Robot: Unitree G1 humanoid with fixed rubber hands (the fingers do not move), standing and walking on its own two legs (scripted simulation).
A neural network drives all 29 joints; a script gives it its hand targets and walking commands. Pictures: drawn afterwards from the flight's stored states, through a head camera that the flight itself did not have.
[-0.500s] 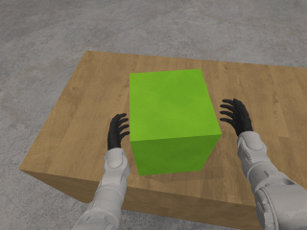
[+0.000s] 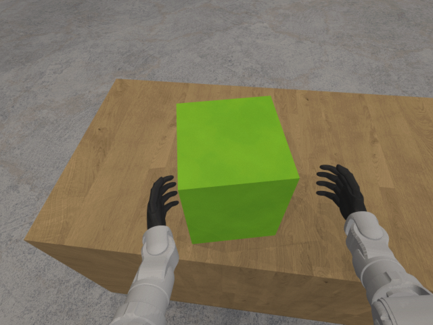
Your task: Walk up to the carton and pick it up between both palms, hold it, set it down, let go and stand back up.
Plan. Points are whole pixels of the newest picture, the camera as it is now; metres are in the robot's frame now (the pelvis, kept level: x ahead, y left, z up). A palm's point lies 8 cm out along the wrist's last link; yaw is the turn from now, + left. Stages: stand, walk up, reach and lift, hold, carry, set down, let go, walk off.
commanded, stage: set down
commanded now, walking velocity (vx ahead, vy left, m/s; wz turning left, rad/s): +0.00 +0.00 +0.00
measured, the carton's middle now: (229, 174) +0.43 +0.04 -0.02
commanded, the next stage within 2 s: none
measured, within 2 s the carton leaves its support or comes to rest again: neither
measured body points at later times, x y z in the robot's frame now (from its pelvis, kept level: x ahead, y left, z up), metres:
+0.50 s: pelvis +0.00 +0.00 +0.00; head +0.05 +0.01 +0.45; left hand +0.26 +0.18 -0.03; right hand +0.30 -0.23 -0.02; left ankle +0.02 +0.13 -0.74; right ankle +0.04 -0.09 -0.74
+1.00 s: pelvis +0.00 +0.00 +0.00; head +0.04 +0.01 +0.45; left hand +0.22 +0.17 -0.04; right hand +0.24 -0.24 -0.04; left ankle +0.02 +0.13 -0.74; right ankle +0.04 -0.09 -0.74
